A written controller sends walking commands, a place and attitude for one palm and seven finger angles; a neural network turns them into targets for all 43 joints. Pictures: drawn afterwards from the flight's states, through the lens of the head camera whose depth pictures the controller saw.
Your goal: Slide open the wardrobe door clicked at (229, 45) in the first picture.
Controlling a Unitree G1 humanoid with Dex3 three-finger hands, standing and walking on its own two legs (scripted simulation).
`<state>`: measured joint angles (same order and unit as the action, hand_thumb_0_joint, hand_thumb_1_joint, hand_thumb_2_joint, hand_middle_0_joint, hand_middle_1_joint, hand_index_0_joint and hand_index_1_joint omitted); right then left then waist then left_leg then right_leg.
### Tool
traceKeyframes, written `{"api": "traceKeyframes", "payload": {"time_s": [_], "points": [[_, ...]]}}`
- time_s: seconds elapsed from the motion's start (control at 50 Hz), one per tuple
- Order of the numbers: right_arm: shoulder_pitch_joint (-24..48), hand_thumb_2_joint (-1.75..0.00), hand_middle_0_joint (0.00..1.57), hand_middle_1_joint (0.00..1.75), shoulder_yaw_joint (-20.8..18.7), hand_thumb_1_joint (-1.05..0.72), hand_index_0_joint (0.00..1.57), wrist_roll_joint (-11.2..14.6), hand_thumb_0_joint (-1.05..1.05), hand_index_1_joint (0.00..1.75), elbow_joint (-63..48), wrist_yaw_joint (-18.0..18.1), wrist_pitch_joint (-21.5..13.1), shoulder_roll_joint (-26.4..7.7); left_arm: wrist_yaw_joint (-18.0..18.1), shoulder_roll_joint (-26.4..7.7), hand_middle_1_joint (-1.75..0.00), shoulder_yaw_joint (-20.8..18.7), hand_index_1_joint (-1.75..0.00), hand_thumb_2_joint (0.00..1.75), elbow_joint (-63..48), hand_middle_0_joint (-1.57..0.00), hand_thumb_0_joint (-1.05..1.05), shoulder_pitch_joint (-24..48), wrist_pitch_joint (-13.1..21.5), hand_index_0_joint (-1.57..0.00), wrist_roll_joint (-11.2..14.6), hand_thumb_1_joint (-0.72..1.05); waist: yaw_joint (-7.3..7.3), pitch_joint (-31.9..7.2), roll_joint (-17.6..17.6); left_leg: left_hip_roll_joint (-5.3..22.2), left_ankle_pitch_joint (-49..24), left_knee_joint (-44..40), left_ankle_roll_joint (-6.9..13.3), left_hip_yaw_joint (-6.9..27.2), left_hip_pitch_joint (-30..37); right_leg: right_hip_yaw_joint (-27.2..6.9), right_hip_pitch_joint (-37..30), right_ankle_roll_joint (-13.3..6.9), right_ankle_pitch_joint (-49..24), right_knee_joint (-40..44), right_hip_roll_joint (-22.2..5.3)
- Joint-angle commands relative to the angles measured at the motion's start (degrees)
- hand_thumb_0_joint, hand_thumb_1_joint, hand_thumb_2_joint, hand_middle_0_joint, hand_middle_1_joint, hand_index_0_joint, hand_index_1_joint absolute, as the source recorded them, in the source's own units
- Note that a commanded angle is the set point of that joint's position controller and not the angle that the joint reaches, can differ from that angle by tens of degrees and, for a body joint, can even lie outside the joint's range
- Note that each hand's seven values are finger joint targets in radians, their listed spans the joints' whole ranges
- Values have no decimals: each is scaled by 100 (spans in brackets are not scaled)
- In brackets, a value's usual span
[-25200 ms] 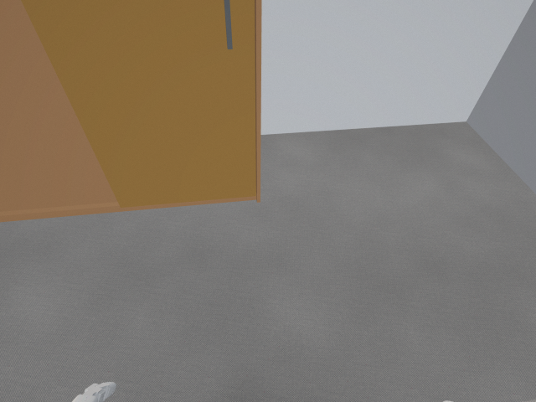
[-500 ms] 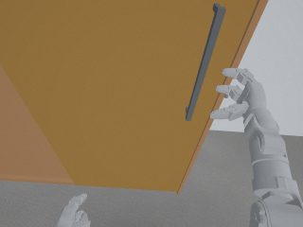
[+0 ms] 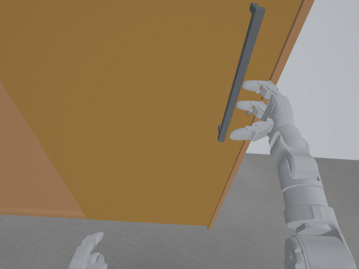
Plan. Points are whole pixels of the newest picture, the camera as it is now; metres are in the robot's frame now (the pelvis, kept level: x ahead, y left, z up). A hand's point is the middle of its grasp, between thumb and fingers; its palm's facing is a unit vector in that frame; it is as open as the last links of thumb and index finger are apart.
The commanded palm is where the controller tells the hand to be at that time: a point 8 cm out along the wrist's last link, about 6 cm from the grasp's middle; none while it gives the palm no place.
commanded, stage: feel for the door with the fingertips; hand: right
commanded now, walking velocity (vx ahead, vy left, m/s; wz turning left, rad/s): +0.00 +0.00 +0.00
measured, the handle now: (234, 86) +0.47 -0.09 +0.20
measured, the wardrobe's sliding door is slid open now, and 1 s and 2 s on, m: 0.00 0.00 0.00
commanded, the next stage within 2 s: slide the fingers in behind the handle in 0.56 s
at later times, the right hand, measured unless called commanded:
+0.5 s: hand (242, 109) +0.41 -0.11 +0.18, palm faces -0.02 +1.00 +0.02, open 14.0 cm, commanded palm +0.40 -0.16 +0.18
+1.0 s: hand (242, 107) +0.42 -0.11 +0.17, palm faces -0.01 +1.00 -0.01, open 13.7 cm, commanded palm +0.40 -0.15 +0.18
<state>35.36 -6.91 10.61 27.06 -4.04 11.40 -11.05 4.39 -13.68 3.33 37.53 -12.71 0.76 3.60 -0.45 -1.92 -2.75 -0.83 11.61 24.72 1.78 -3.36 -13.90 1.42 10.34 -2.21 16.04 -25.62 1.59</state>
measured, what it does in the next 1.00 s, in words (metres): stands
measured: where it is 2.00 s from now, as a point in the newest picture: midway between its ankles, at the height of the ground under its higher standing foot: outside the picture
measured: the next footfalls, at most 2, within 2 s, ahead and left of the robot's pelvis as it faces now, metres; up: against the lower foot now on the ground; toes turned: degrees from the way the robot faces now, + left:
none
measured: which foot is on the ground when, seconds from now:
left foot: down 0.00-1.00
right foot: down 0.00-1.00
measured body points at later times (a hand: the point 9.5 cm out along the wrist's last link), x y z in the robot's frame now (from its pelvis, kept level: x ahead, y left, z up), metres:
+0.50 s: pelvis -0.01 +0.01 +0.00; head -0.01 +0.03 +0.45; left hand +0.13 +0.25 -0.11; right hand +0.41 -0.16 +0.18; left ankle +0.02 +0.10 -0.74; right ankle -0.03 -0.09 -0.74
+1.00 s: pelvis -0.01 +0.01 +0.00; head -0.01 +0.03 +0.45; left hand +0.09 +0.25 -0.12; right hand +0.42 -0.16 +0.18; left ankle +0.02 +0.10 -0.74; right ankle -0.03 -0.09 -0.74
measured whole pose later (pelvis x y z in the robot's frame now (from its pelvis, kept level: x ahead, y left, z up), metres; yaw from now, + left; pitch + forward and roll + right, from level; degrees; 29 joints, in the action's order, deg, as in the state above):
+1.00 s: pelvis -0.01 +0.01 +0.00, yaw +0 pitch +2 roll +0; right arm 44.5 -8.0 9.4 43.2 -2.4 1.8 -12.2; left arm 3.7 -14.1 2.5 40.1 -16.6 2.9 3.5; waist 0.7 -1.4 -2.5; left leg -1.2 10.3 25.0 2.4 -3.5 -16.6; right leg 1.4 13.2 -1.7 14.9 -26.2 1.2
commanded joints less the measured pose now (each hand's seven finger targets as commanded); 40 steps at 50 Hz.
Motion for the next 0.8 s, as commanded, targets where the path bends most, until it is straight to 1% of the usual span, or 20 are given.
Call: {"api": "traceKeyframes", "payload": {"time_s": [0.0,0.02,0.08,0.12,0.18,0.24,0.28,0.3,0.32,0.36,0.4,0.44,0.5,0.52,0.54,0.56,0.6,0.62,0.72,0.78], "points": [[2549,-30,30,120,-407,50,30,87,0,120,-1512,234,-418,-848,11,-653,-30,-256,-30,90,-880,-20,0,545,248,-20,-36,90,-32,-1786,556,77,-1570,-135,55,176,974,-248,-304,106,-1826,277,-205],[2497,-30,30,120,-387,50,30,85,0,120,-1557,263,-468,-764,5,-627,-30,-259,-30,90,-887,-20,0,557,265,-20,-46,90,-47,-1814,663,75,-1642,-112,48,186,1049,-226,-281,98,-1841,265,-199],[2287,-30,30,120,-800,50,30,-10,0,120,-1607,360,-599,-1310,15,-647,-30,-269,-30,90,-888,-20,0,550,196,-20,-66,90,-163,-1888,653,112,-1845,-120,24,279,1332,-126,-189,55,-1886,278,-195],[2589,-30,30,120,-589,50,30,-116,0,120,-1574,367,-618,-1170,27,-604,-30,-245,-30,90,-848,-20,0,548,172,-20,-65,90,-47,-1680,501,127,-1728,-180,21,299,1228,-111,-134,39,-1701,327,-190],[2414,-30,30,120,-588,50,30,-165,0,120,-1345,312,-551,-1224,39,-633,-30,-256,-30,90,-856,-20,0,539,139,-20,-36,90,-50,-1531,366,122,-1569,-244,35,295,1145,-109,-150,33,-1602,338,-201],[2973,-30,30,120,-40,50,30,-88,0,120,-1352,129,-490,-696,69,-618,-30,-251,-30,90,-830,-20,0,525,183,-20,5,90,182,-1429,109,94,-1449,-294,43,265,847,-146,-316,36,-1498,323,-187],[2997,-30,30,120,-63,50,30,-2,0,120,-1166,54,-468,-710,82,-665,-30,-266,-30,90,-806,-20,0,480,212,-20,20,90,202,-1432,256,79,-1338,-314,43,234,786,-185,-367,37,-1465,307,-194],[3123,-30,30,120,48,50,30,38,0,120,-1187,20,-482,-587,85,-651,-30,-256,-30,90,-794,-20,0,495,240,-20,27,90,229,-1466,159,80,-1270,-318,43,230,724,-208,-388,40,-1403,316,-177],[3156,-30,30,120,14,50,30,87,0,120,-1074,15,-479,-565,92,-653,-30,-256,-30,90,-768,-20,0,478,270,-20,19,90,227,-1480,317,69,-1198,-316,40,221,694,-238,-358,36,-1340,307,-173],[3222,-30,30,120,-175,50,30,116,0,120,-824,43,-504,-734,101,-683,-30,-259,-30,90,-687,-20,0,410,294,-20,-9,90,211,-1519,603,76,-1206,-316,15,238,744,-237,-240,13,-1287,291,-154],[3119,-30,30,120,-529,50,30,97,0,120,-625,135,-563,-1149,93,-711,-30,-251,-30,90,-655,-20,0,405,267,-20,-26,90,115,-1504,679,105,-1065,-326,-5,275,851,-234,-43,4,-1173,325,-147],[3388,-30,30,120,-447,50,30,31,0,120,-477,219,-632,-1053,73,-679,-30,-240,-30,90,-628,-20,0,372,269,-20,-44,90,156,-1454,693,127,-1005,-320,-23,315,842,-216,78,-9,-1072,317,-131],[3560,-30,30,120,-519,50,30,-126,0,120,-404,335,-813,-1263,43,-681,-30,-252,-30,90,-630,-20,0,308,252,-20,-58,90,138,-1601,442,147,-1049,-277,-16,351,890,-196,77,-16,-1122,302,-138],[3626,-30,30,120,-396,50,30,-130,0,120,-295,330,-850,-1107,33,-653,-30,-239,-30,90,-637,-20,0,309,264,-20,-54,90,160,-1549,410,144,-1048,-276,-16,365,862,-187,98,-18,-1084,298,-134],[3714,-30,30,120,-520,50,30,-157,0,120,-224,338,-909,-1273,37,-670,-30,-253,-30,90,-609,-20,0,247,261,-20,-53,90,158,-1617,318,141,-1038,-264,-3,371,855,-182,95,-3,-1067,283,-141],[3830,-30,30,120,-371,50,30,-171,0,120,-187,311,-966,-1134,30,-659,-30,-244,-30,90,-611,-20,0,222,275,-20,-55,90,202,-1651,314,133,-1064,-250,1,358,850,-190,75,-5,-1084,292,-136],[3989,-30,30,120,-454,50,30,-167,0,120,-87,269,-1063,-1292,44,-698,-30,-267,-30,90,-597,-20,0,161,282,-20,-52,90,246,-1695,366,137,-1140,-240,-19,372,886,-189,88,-22,-1118,272,-149],[4001,-30,30,120,-428,50,30,-164,0,120,-32,243,-1100,-1234,45,-688,-30,-278,-30,90,-584,-20,0,127,299,-20,-43,90,250,-1727,504,118,-1171,-236,-16,358,891,-194,59,-32,-1134,263,-149],[4196,-30,30,120,-293,50,30,-80,0,120,293,146,-1176,-1062,40,-707,-30,-285,-30,90,-499,-20,0,42,363,-20,-17,90,333,-1601,460,112,-879,-295,-29,348,695,-211,138,-33,-866,270,-149],[4026,-30,30,120,-369,50,30,-72,0,120,393,135,-1230,-1133,19,-735,-30,-305,-30,90,-497,-20,0,0,391,-20,-16,90,261,-1682,458,112,-863,-262,-9,329,752,-229,144,-27,-907,271,-153]]}}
